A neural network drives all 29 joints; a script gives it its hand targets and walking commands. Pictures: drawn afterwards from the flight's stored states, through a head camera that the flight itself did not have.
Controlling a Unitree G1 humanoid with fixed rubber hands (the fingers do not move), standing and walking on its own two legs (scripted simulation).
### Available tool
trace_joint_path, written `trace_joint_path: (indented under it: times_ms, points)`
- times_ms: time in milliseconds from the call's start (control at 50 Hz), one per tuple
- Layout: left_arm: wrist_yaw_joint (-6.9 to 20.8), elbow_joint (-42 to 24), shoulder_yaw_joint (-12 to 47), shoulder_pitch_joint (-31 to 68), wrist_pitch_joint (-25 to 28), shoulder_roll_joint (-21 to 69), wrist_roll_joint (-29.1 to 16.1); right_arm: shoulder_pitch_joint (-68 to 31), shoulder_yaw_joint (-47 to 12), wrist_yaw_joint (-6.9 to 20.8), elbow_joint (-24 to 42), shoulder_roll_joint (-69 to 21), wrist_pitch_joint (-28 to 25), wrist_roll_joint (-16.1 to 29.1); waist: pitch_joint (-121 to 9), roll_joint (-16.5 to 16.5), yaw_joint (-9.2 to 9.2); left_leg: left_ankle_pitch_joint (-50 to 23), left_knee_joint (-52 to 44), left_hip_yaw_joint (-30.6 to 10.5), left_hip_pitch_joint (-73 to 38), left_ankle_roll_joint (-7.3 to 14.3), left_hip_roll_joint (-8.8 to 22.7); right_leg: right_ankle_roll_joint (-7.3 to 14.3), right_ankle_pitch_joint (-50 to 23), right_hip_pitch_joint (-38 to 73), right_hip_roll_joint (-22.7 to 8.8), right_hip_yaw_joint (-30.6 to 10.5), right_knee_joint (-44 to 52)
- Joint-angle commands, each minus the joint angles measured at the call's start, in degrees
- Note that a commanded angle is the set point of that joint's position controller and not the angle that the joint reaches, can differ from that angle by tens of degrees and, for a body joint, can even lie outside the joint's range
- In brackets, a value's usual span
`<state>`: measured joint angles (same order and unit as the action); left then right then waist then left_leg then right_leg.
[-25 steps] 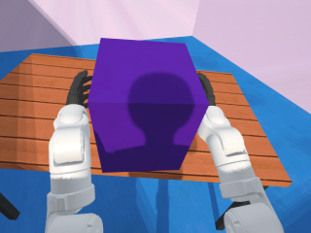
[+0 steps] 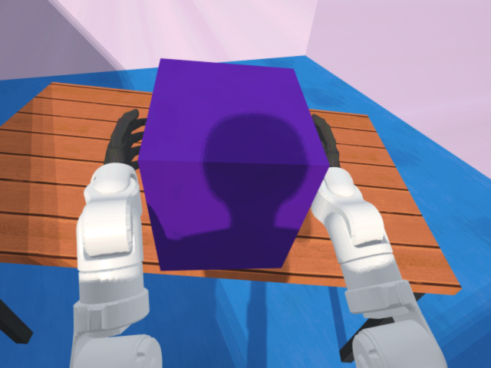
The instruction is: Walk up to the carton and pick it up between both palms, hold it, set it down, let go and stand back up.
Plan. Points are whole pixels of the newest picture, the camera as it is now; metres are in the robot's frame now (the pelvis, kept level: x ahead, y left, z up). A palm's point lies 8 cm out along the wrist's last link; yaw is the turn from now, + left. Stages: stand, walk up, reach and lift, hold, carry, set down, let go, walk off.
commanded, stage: hold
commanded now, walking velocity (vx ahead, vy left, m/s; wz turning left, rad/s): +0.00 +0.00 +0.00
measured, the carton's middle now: (225, 171) +0.38 +0.01 +0.16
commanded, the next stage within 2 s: none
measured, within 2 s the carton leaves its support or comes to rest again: neither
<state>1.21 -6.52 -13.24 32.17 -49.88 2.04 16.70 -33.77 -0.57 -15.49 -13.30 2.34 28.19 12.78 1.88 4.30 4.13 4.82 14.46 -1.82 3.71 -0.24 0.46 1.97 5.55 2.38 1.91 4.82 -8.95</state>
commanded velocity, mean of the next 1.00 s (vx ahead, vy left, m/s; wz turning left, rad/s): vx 0.00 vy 0.00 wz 0.00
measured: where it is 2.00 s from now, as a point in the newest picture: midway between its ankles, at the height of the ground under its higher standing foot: outside the picture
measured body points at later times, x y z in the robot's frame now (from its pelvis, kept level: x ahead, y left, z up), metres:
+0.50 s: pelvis +0.00 +0.00 +0.00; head -0.03 +0.04 +0.45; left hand +0.36 +0.16 +0.20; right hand +0.37 -0.14 +0.20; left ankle +0.04 +0.12 -0.75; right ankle +0.00 -0.09 -0.75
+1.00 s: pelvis +0.00 +0.00 +0.00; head -0.03 +0.04 +0.45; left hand +0.36 +0.16 +0.19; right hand +0.37 -0.13 +0.19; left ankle +0.04 +0.12 -0.75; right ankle +0.00 -0.09 -0.75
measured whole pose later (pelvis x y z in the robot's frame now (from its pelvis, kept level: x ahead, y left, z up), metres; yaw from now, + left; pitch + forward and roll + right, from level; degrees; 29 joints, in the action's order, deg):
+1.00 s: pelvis +0.00 +0.00 +0.00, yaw +0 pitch -6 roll -1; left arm 0.8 -7.3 -12.8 31.3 -49.8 2.4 16.7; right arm -33.1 -0.5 -15.0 -13.1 2.2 27.7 12.3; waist 1.6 4.5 4.4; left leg 5.1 14.7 -1.4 3.8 0.0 0.4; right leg 1.8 5.5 2.4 1.8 4.7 -8.8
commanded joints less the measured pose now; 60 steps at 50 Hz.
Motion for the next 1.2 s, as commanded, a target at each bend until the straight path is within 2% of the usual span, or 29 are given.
trace_joint_path:
  times_ms: [0, 60, 100, 180, 220, 240, 280, 320, 340, 400, 420, 440, 500, 580, 640, 680, 700, 740, 780, 820, 860, 940, 960, 1000, 1060, 1100, 1180]
  points:
    - [7.82, -10.86, 26.22, 32.01, 4.40, 22.70, -9.84, -37.82, -15.95, 3.79, 16.86, -20.29, -4.05, 4.04, -27.25, -5.96, 1.09, -11.96, 1.43, 1.66, -13.86, -1.01, -1.79, -3.64, -11.16, 2.77, 0.15, 0.36, 0.15]
    - [8.03, -12.48, 26.99, 30.44, 4.40, 22.55, -9.41, -36.23, -17.40, 3.56, 18.19, -20.04, -4.21, 4.40, -28.17, -5.94, 1.09, -16.38, 2.31, 1.31, -15.56, -1.30, -1.66, -3.49, -14.32, 3.01, 0.23, 0.39, -0.17]
    - [8.18, -12.23, 27.22, 29.84, 4.32, 22.31, -9.43, -35.42, -17.21, 3.58, 17.67, -19.81, -4.26, 4.52, -26.28, -6.12, 1.20, -16.27, 2.27, 1.41, -14.89, -1.66, -1.66, -3.17, -14.23, 2.88, 0.09, 0.34, 0.09]
    - [7.62, -12.03, 27.23, 31.39, 4.52, 22.59, -9.44, -37.92, -16.94, 4.20, 17.65, -19.95, -4.74, 4.30, -24.27, -6.21, 0.35, -11.30, 1.14, 1.80, -13.38, -1.45, -1.48, -3.13, -8.44, 1.66, 0.34, 0.74, 0.53]
    - [7.23, -11.67, 28.08, 33.17, 4.73, 22.63, -9.90, -39.80, -16.02, 4.62, 17.53, -19.28, -5.16, 3.65, -25.07, -6.80, 0.99, -10.17, 1.10, 1.92, -13.49, -1.59, -1.42, -2.99, -6.70, 0.71, 0.51, 1.03, 0.41]
    - [6.93, -12.51, 28.31, 34.26, 4.90, 22.73, -9.88, -39.56, -15.93, 4.80, 16.49, -19.40, -5.29, 3.58, -25.47, -7.35, 0.57, -9.52, 1.07, 2.34, -13.10, -1.87, -1.42, -2.84, -5.85, 0.36, 0.69, 1.02, 0.39]
    - [6.54, -12.33, 29.04, 34.72, 4.90, 23.75, -10.71, -40.98, -15.56, 4.95, 17.90, -19.83, -5.72, 3.43, -26.93, -6.76, 1.19, -9.96, 1.65, 1.80, -13.96, -1.74, -1.33, -2.94, -6.24, -0.40, 0.65, 0.90, 0.13]
    - [6.78, -9.80, 27.41, 33.16, 4.70, 22.96, -9.63, -40.04, -15.38, 4.97, 16.68, -19.29, -5.35, 2.82, -25.50, -6.69, 0.98, -8.81, 1.34, 1.84, -13.72, -1.41, -1.34, -3.12, -6.13, -0.07, 0.41, 0.70, 0.34]
    - [6.81, -9.72, 26.94, 33.07, 4.67, 22.93, -9.56, -40.63, -14.93, 4.89, 16.21, -19.43, -5.17, 2.96, -25.87, -5.53, 0.73, -9.84, 1.38, 1.62, -14.53, -1.43, -1.01, -3.08, -6.94, 0.24, 0.66, 1.00, 0.22]
    - [7.07, -9.76, 26.42, 32.87, 4.14, 22.85, -8.86, -39.51, -15.00, 4.89, 14.09, -19.13, -4.69, 3.38, -25.54, -6.08, 0.64, -9.84, 1.07, 1.74, -13.91, -1.47, -1.22, -3.15, -6.76, 0.54, 0.57, 0.86, 0.54]
    - [7.12, -9.97, 26.58, 32.51, 4.08, 23.41, -8.87, -39.64, -15.12, 4.84, 15.58, -19.67, -4.79, 3.30, -26.05, -5.69, 0.90, -10.49, 1.51, 1.74, -14.02, -1.38, -1.42, -3.27, -7.55, 1.04, 0.52, 0.56, 0.47]
    - [7.29, -8.81, 25.97, 32.67, 4.07, 22.74, -8.76, -39.50, -14.65, 4.71, 14.23, -19.29, -4.59, 3.03, -25.01, -5.42, 1.10, -10.37, 1.36, 1.68, -14.10, -1.36, -1.28, -3.28, -7.48, 0.55, 0.37, 0.57, 0.52]
    - [7.60, -8.50, 25.64, 32.67, 4.32, 22.54, -8.93, -39.82, -15.14, 4.34, 14.91, -19.87, -4.71, 3.66, -25.77, -5.27, 0.65, -11.01, 1.39, 1.70, -13.87, -1.20, -1.54, -3.47, -9.24, 1.85, 0.31, 0.63, 0.35]
    - [7.67, -11.41, 26.29, 31.63, 4.83, 22.59, -9.13, -38.03, -16.76, 4.10, 16.94, -20.22, -5.02, 4.64, -27.00, -5.89, 0.78, -15.31, 1.93, 1.50, -14.44, -1.33, -1.76, -3.54, -13.40, 2.88, 0.04, 0.32, -0.38]
    - [7.77, -10.39, 26.24, 32.83, 4.73, 21.83, -8.70, -38.44, -15.76, 4.17, 14.72, -19.62, -4.69, 3.91, -24.18, -6.24, 0.63, -11.16, 1.09, 1.80, -13.46, -1.29, -1.76, -3.55, -9.40, 1.26, -0.12, 0.27, 0.28]
    - [7.45, -9.64, 26.35, 34.68, 4.93, 22.31, -9.38, -39.97, -15.30, 4.55, 14.52, -20.39, -5.11, 3.37, -23.95, -5.16, 0.66, -7.55, 0.44, 2.03, -11.62, -0.81, -1.58, -3.56, -6.23, 0.95, -0.04, 0.88, 0.25]
    - [7.15, -10.24, 26.62, 35.06, 5.19, 22.44, -9.56, -40.64, -15.40, 4.65, 15.64, -20.31, -5.47, 3.29, -24.66, -5.70, 0.11, -7.60, 0.29, 2.07, -11.36, -0.74, -1.52, -3.50, -6.36, 1.06, 0.23, 0.78, 0.23]
    - [6.87, -10.47, 27.00, 35.61, 5.33, 22.37, -9.59, -40.94, -14.83, 4.92, 15.23, -20.14, -5.60, 3.27, -25.72, -6.54, 0.93, -7.43, 0.50, 2.20, -11.69, -0.81, -1.53, -3.40, -6.72, 1.17, 0.33, 0.78, -0.06]
    - [6.65, -11.40, 27.73, 34.66, 5.71, 23.23, -10.10, -40.74, -15.56, 5.11, 17.28, -20.51, -5.90, 3.10, -28.02, -5.66, 0.91, -11.00, 1.42, 1.81, -14.47, -0.96, -1.52, -3.44, -8.73, 1.38, 0.75, 1.00, 0.00]
    - [6.99, -8.95, 26.64, 32.67, 5.32, 22.23, -9.58, -39.70, -15.59, 4.79, 16.81, -19.80, -5.53, 3.06, -28.03, -5.68, 0.69, -12.15, 1.95, 1.84, -14.82, -0.83, -1.64, -3.52, -10.42, 1.40, 0.15, 0.41, -0.03]
    - [7.28, -10.27, 26.53, 31.94, 4.91, 22.12, -9.55, -38.26, -16.12, 4.37, 16.33, -19.85, -5.09, 3.24, -28.14, -5.63, 0.76, -13.37, 2.07, 1.73, -14.43, -0.90, -1.61, -3.39, -11.61, 2.35, 0.23, 0.40, -0.17]
    - [7.31, -11.15, 26.92, 33.51, 4.75, 23.10, -9.96, -39.66, -15.64, 4.35, 16.76, -20.44, -4.94, 3.53, -26.76, -6.05, 0.88, -11.49, 1.37, 1.72, -13.47, -1.11, -1.57, -3.42, -8.81, 1.34, 0.46, 0.78, 0.03]
    - [7.11, -12.61, 28.00, 34.00, 4.98, 23.62, -10.40, -40.30, -15.99, 4.42, 17.82, -20.81, -5.19, 3.68, -28.05, -6.73, 1.04, -13.40, 2.02, 1.82, -14.01, -1.23, -1.56, -3.29, -9.98, 1.16, 0.65, 0.71, 0.10]
    - [7.21, -11.49, 27.44, 34.11, 4.68, 22.88, -9.69, -39.28, -16.07, 4.49, 15.77, -20.58, -4.69, 3.67, -26.66, -6.75, 0.88, -13.52, 2.16, 1.66, -14.04, -1.25, -1.70, -3.32, -10.75, 1.28, 0.33, 0.38, -0.02]
    - [7.75, -9.92, 25.83, 32.56, 4.14, 21.93, -8.97, -38.59, -15.91, 4.01, 14.58, -19.84, -4.04, 3.82, -24.88, -5.35, 0.60, -12.07, 1.45, 1.88, -13.23, -1.17, -1.87, -3.57, -10.23, 2.13, 0.30, 0.62, 0.50]
    - [7.74, -10.29, 25.86, 33.13, 4.21, 22.19, -9.24, -39.82, -16.20, 4.03, 16.43, -20.24, -4.33, 4.18, -25.48, -4.81, 0.50, -10.11, 1.23, 2.11, -11.84, -0.49, -1.76, -3.81, -8.68, 1.81, 0.22, 0.58, 0.22]
    - [7.37, -11.91, 27.22, 33.85, 4.24, 22.96, -9.57, -39.64, -15.20, 4.30, 16.56, -19.90, -4.54, 3.43, -26.28, -6.99, 1.32, -11.87, 1.71, 1.87, -14.18, -1.56, -1.72, -3.22, -8.51, 0.98, 0.78, 0.85, 0.37]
